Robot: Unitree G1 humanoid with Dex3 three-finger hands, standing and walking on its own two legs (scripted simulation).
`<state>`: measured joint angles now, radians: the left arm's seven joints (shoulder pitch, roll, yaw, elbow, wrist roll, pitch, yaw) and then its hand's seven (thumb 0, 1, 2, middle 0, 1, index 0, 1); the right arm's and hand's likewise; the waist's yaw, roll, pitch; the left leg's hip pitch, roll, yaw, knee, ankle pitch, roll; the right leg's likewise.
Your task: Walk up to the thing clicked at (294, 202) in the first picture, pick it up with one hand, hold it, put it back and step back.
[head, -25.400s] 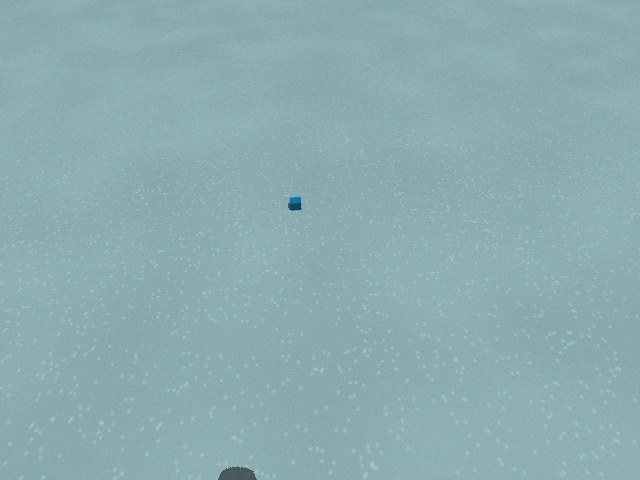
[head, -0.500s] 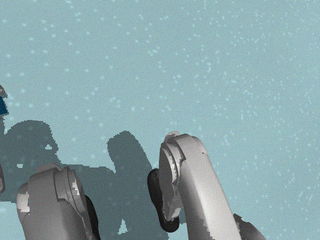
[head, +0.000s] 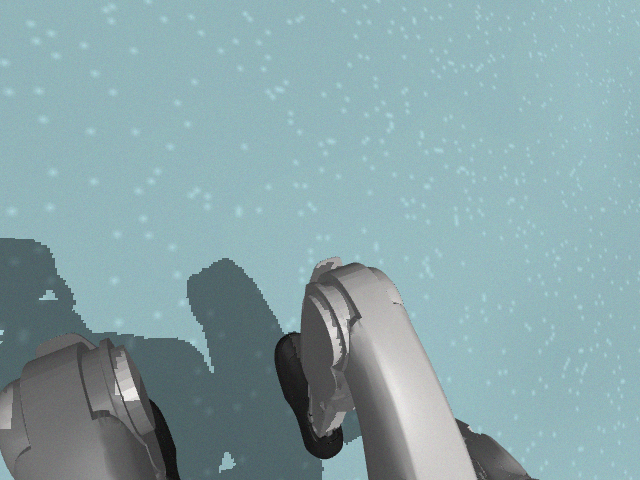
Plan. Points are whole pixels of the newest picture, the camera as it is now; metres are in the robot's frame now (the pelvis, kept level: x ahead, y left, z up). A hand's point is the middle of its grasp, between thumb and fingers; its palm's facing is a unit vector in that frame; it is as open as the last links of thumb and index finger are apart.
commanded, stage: rest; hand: left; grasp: from above
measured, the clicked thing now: out of the picture +0.46 +0.34 -0.25
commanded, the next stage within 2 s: open in 0.80 s
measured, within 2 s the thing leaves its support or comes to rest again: rests again in 0.72 s
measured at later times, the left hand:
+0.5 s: hand out of the picture +0.45 +0.33 -0.24, palm faces -0.42 -0.18 -0.89, open 7.1 cm
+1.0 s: hand out of the picture +0.44 +0.34 -0.25, palm faces -0.44 -0.19 -0.88, open 7.2 cm
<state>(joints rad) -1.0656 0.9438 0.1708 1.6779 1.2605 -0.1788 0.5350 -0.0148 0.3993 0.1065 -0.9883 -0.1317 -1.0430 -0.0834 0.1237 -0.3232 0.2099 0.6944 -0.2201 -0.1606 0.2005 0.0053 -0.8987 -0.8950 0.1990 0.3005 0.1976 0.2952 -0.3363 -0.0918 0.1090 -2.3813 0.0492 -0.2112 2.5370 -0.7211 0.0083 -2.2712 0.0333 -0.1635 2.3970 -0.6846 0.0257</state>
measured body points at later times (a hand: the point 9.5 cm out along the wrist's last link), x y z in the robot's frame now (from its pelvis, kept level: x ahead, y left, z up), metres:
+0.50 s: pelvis +0.00 +0.00 +0.00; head +0.28 +0.12 +0.33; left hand +0.47 +0.34 -0.19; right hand +0.05 -0.25 -0.07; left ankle +0.06 +0.13 -0.27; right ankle +0.10 -0.11 -0.27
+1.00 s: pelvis +0.00 +0.00 +0.00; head +0.28 +0.12 +0.32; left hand +0.46 +0.35 -0.20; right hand +0.04 -0.25 -0.06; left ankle +0.06 +0.13 -0.27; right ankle +0.10 -0.11 -0.27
